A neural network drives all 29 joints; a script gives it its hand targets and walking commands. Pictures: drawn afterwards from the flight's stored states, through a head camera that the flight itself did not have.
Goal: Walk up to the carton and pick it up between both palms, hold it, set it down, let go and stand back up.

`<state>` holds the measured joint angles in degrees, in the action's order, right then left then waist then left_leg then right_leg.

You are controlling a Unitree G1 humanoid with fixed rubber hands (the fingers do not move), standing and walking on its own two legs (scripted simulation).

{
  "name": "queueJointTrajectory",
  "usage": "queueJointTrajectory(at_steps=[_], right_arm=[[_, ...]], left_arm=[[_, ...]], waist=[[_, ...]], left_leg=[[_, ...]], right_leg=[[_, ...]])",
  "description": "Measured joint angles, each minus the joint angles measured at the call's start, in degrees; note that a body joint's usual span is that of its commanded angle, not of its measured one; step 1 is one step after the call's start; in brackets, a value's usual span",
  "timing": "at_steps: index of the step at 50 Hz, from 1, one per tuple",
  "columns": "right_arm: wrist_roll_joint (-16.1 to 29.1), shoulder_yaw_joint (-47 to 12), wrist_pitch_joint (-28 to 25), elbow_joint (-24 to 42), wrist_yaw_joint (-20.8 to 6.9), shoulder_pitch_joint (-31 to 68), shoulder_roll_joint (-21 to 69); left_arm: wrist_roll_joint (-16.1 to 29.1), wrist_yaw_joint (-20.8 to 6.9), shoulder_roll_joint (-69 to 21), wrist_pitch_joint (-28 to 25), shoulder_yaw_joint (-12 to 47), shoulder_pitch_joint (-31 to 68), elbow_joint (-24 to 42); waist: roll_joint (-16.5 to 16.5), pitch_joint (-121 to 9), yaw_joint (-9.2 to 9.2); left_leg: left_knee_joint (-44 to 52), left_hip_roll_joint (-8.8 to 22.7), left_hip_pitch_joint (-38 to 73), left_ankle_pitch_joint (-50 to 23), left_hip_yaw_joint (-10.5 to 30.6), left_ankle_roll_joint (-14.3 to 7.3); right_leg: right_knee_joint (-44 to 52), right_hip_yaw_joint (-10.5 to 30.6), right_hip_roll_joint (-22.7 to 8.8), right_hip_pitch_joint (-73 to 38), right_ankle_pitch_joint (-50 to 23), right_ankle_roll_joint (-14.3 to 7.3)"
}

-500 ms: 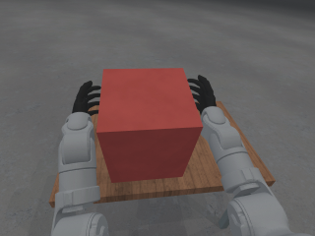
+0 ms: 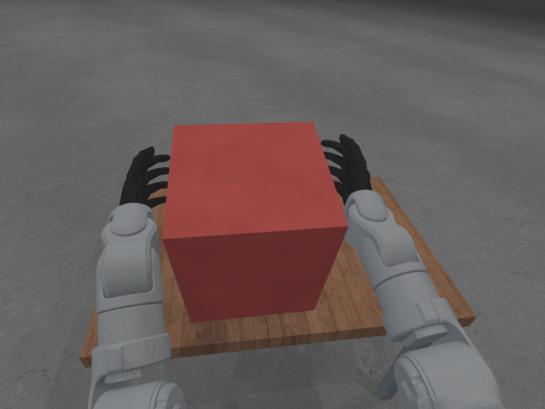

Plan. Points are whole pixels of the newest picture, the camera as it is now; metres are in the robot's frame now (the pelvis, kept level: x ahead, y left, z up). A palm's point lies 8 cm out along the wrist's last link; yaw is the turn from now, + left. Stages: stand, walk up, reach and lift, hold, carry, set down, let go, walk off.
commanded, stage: hold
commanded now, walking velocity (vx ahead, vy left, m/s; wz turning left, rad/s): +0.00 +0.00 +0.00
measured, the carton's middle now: (250, 225) +0.38 +0.01 +0.11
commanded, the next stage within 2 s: none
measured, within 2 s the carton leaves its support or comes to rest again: neither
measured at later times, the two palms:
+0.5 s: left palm (139, 204) +0.35 +0.16 +0.19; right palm (357, 189) +0.35 -0.14 +0.20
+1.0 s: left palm (136, 205) +0.35 +0.16 +0.19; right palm (355, 190) +0.35 -0.14 +0.20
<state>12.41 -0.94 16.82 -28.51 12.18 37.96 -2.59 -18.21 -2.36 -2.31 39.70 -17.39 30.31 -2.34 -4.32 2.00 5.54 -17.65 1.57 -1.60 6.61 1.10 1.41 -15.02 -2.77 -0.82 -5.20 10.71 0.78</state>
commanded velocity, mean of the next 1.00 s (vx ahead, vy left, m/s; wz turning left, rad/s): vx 0.00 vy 0.00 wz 0.00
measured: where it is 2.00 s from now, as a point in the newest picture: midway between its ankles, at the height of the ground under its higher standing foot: outside the picture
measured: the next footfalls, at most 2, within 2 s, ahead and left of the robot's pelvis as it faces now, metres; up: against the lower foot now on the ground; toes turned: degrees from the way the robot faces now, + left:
none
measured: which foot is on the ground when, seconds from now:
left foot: down 0.00-1.00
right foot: down 0.00-1.00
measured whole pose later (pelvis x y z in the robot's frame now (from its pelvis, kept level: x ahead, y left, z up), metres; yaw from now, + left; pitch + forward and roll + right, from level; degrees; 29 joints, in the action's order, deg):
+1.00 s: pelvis +0.00 +0.00 +0.00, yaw +0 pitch -9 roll -1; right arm 11.5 0.1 16.8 -28.3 11.4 37.9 -2.4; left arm -18.5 -1.9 -2.4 40.1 -16.8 31.0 -2.6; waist -4.4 1.9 5.0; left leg -17.3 1.4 -1.8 6.2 0.8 1.2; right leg -15.2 -2.4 -0.9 -4.6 10.3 0.8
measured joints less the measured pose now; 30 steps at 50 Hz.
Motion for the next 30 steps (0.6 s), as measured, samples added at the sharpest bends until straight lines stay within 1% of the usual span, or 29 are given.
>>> queueJointTrajectory(at_steps=[8,17,21,23,30], right_arm=[[-0.18,0.26,0.50,2.23,0.05,-0.78,-0.36],[-1.19,0.87,0.60,0.29,-0.34,0.43,-0.03],[-2.46,2.21,0.64,-1.64,-0.89,1.48,0.40],[-2.54,2.49,0.56,-2.21,-1.33,1.84,0.45],[-2.49,2.53,-0.24,-2.83,-1.31,2.33,0.43]], left_arm=[[-0.07,0.38,-0.07,0.26,0.95,0.28,0.85],[-0.18,0.27,-0.23,0.31,-0.09,1.32,-0.68],[-0.48,0.22,-0.15,-0.08,-0.56,2.60,-3.16],[-0.47,0.25,-0.02,-0.30,-0.61,2.94,-3.85],[-0.28,0.37,0.27,-0.95,-0.59,3.26,-4.26]], waist=[[0.98,0.33,-0.06],[0.30,-0.07,-0.49],[0.08,-0.51,-0.75],[0.12,-0.79,-0.85],[0.49,-0.60,-0.71]], left_leg=[[-0.02,-0.15,0.00,-0.18,-0.26,-0.30],[0.77,0.17,-0.35,-1.09,-0.38,-0.06],[1.19,0.18,-0.80,-1.52,-0.31,-0.02],[1.27,0.20,-1.20,-1.67,-0.33,0.00],[1.07,0.12,-1.28,-1.45,-0.17,-0.01]], right_leg=[[-0.05,0.29,-0.16,0.14,-0.29,0.22],[-0.29,0.45,0.16,1.07,-0.73,-0.11],[-0.54,0.37,0.17,1.81,-0.79,-0.23],[-0.65,0.39,0.20,2.32,-0.83,-0.27],[-0.59,0.22,0.14,2.20,-0.69,-0.20]])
